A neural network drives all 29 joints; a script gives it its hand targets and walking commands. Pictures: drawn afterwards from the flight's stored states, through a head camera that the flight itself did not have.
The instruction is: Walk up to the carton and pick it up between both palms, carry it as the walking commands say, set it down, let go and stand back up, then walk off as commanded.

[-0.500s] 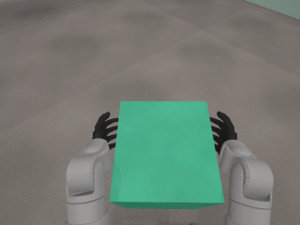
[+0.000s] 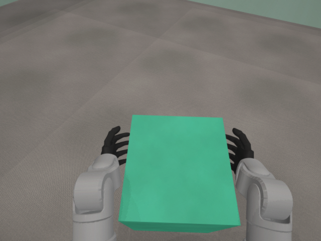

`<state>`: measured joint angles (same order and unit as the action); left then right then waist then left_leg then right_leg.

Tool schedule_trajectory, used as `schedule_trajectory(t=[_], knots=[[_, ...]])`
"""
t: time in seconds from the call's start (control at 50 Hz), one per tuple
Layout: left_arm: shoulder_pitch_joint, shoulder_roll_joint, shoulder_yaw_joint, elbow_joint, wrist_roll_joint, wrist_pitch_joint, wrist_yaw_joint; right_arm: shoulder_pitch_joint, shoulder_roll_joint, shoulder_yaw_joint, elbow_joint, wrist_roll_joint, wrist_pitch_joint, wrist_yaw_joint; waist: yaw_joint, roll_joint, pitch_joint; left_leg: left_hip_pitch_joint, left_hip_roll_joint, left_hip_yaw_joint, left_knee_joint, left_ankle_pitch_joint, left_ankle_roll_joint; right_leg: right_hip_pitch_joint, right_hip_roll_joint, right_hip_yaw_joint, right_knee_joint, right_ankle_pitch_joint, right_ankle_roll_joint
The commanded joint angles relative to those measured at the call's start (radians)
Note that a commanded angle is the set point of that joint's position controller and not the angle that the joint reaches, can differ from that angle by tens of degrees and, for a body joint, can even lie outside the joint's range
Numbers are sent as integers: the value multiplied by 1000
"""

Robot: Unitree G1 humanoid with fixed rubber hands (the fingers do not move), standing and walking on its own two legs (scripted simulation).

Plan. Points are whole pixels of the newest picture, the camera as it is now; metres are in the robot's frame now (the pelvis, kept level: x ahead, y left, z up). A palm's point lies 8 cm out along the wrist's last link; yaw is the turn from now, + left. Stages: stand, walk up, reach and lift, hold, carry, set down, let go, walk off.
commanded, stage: carry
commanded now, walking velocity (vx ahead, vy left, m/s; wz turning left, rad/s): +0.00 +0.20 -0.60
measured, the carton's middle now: (173, 179) +0.27 +0.01 +0.01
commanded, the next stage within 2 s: none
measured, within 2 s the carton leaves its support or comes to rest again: neither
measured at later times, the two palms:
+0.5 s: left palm (128, 110) +0.42 +0.15 +0.09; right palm (238, 139) +0.35 -0.13 +0.09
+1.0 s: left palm (160, 74) +0.58 +0.07 +0.08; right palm (247, 114) +0.44 -0.18 +0.08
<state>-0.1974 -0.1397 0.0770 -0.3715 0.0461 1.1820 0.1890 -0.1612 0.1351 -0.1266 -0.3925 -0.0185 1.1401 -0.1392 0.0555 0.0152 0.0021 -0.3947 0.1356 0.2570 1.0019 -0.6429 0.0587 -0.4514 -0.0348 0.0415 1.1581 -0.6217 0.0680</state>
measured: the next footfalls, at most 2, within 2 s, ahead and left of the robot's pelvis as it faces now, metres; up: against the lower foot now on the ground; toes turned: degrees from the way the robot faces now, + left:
right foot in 0.08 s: +0.00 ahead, -0.14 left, +0.00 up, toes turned -5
left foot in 0.28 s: +0.11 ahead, +0.14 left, +0.00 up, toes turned +4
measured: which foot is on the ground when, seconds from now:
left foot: down 0.00-0.12, up 0.14-0.26, down 0.28-0.58, up 0.60-0.72, down 0.74-1.00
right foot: up 0.00-0.06, down 0.08-0.30, up 0.32-0.54, down 0.56-0.78, up 0.80-0.96, down 0.98-1.00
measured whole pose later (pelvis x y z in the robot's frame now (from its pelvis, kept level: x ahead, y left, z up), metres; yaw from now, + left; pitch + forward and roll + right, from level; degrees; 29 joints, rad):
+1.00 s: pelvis +0.28 +0.08 -0.02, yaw -32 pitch +2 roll -2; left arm -0.15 -0.13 0.08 -0.41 0.04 1.20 0.18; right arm -0.15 0.13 -0.10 -0.41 -0.01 1.18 -0.16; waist 0.03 0.06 -0.05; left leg -0.25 0.16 0.36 1.03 -0.79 0.03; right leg -0.44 -0.02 0.03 1.07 -0.64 0.03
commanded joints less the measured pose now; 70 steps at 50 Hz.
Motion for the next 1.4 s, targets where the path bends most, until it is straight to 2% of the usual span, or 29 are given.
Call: schedule_trajectory(t=[0.0,0.06,0.08,0.1,0.12,0.22,0.24,0.28,0.3,0.36,0.52,0.54,0.58,0.66,0.7,0.72,0.74,0.78,0.84,0.94,0.96,0.98,1.02,1.1,1.14,1.16,1.18,1.26,1.38], knots=[[-483,-859,-679,-283,-357,-28,-151,-471,856,665,-272,316,-7,112,-75,218,-420,513,239,-211,-265,1495,-19,-187,22,-179,-212,133,-44],[-540,-845,-664,-271,-367,-13,-159,-483,855,674,-220,320,14,104,-40,202,-435,319,202,-96,-44,1656,-93,129,49,-143,-532,317,-98],[-460,-850,-648,-225,-355,-13,-160,-465,837,688,-216,316,20,100,-10,-4,-489,8,162,-77,238,1262,-165,460,-102,94,-595,908,-191],[-399,-841,-622,-183,-331,-9,-158,-425,864,707,-206,319,28,104,-47,-355,-515,-388,-56,-110,446,167,-212,774,-345,481,-488,1912,-343],[-323,-847,-609,-183,-309,-24,-150,-439,872,727,-229,347,24,122,-23,-450,-531,-490,-92,-209,505,-100,-216,810,-375,584,-469,2011,-438],[-359,-873,-576,-214,-287,-33,-134,-550,906,750,-279,394,17,126,-36,-247,-375,-211,-46,-202,-333,-56,-144,460,-145,222,-355,1550,-128],[-372,-863,-579,-234,-291,-38,-128,-569,902,758,-308,405,11,127,-67,-209,-514,117,-14,-172,-477,368,-150,349,-129,139,-238,1354,-77],[-434,-898,-624,-278,-305,-39,-117,-581,911,732,-305,423,-3,121,-48,315,-656,722,369,-421,-323,1805,-60,-232,22,-63,124,9,37],[-449,-873,-654,-305,-313,-39,-126,-540,906,703,-319,397,-14,123,-58,355,-637,689,373,-411,-310,1971,0,-251,9,-79,198,-43,18],[-579,-892,-687,-333,-363,-44,-154,-510,904,668,-268,325,-12,109,-75,195,-310,434,250,-294,-396,1414,6,-296,-22,-124,41,18,-35],[-563,-831,-656,-314,-373,-14,-157,-517,858,677,-254,316,22,94,-57,161,-369,354,217,-64,-108,1528,-55,-25,61,-171,-465,242,-87],[-537,-827,-631,-299,-367,-16,-156,-556,847,696,-274,339,23,92,-28,38,-402,170,180,-29,153,1339,-108,220,-5,1,-594,661,-162],[-423,-842,-619,-257,-336,-16,-149,-471,857,707,-272,329,29,103,-39,-396,-485,-368,-115,-145,516,-44,-180,671,-324,599,-508,1983,-416],[-467,-874,-605,-296,-323,-40,-133,-596,908,734,-291,387,12,114,-19,-252,-298,-475,-31,-238,-6,-206,-141,573,-215,434,-493,1571,-217],[-395,-882,-613,-312,-324,-43,-122,-505,917,740,-314,391,9,115,-55,-239,-478,-38,-14,-229,-381,138,-130,424,-133,230,-296,1477,-117],[-401,-881,-620,-327,-334,-53,-116,-485,923,748,-318,398,1,116,-96,-128,-609,371,53,-185,-458,703,-122,196,-98,116,-137,1179,-59],[-444,-894,-649,-366,-336,-59,-116,-534,920,745,-332,410,-12,115,-64,175,-673,681,276,-323,-345,1486,-70,-113,-6,6,2,189,3],[-499,-899,-693,-368,-346,-57,-127,-508,915,692,-335,381,-24,112,-78,359,-591,732,361,-376,-280,1967,27,-308,5,-86,196,-37,-10],[-558,-878,-691,-383,-362,-50,-142,-477,889,661,-294,321,-16,102,-81,253,-318,546,250,-253,-345,1468,0,-374,-12,-133,18,15,-39],[-529,-809,-649,-306,-362,-12,-147,-453,828,644,-231,285,19,86,-71,226,-324,439,230,-99,-156,1668,-40,-133,79,-172,-305,129,-85],[-541,-797,-622,-284,-353,-8,-150,-486,821,659,-222,293,29,84,-48,99,-295,290,207,-51,14,1622,-69,11,75,-106,-492,310,-127],[-484,-785,-605,-259,-348,-10,-150,-452,799,651,-205,285,36,80,-21,-78,-390,25,143,-43,352,1246,-151,335,-69,177,-520,1092,-241],[-361,-823,-598,-212,-316,-17,-134,-430,832,687,-246,320,32,101,-33,-470,-434,-500,-90,-170,601,-131,-205,752,-307,642,-466,2093,-454],[-388,-849,-586,-259,-319,-41,-115,-544,840,699,-293,367,7,105,-25,-236,-277,-424,-41,-243,-100,-279,-150,517,-150,391,-367,1659,-175],[-412,-869,-619,-331,-343,-60,-110,-476,879,709,-325,370,-10,109,-119,-120,-563,431,65,-265,-501,656,-140,81,-86,126,32,1172,-30],[-457,-886,-648,-348,-347,-61,-109,-495,892,703,-302,386,-19,101,-72,215,-636,742,288,-329,-315,1631,-90,-221,7,-11,159,108,26],[-520,-854,-670,-381,-347,-64,-107,-505,889,677,-302,382,-27,98,-75,360,-617,822,357,-391,-263,2100,-39,-343,26,-84,267,-64,27],[-597,-839,-681,-393,-375,-56,-143,-463,865,630,-285,297,-29,89,-88,259,-211,512,260,-293,-344,1494,19,-441,-27,-134,104,-17,-36],[-470,-815,-636,-322,-348,-38,-138,-437,815,660,-310,307,-5,92,-73,196,-387,567,204,-58,23,2223,-111,-124,160,-240,-325,137,-84]])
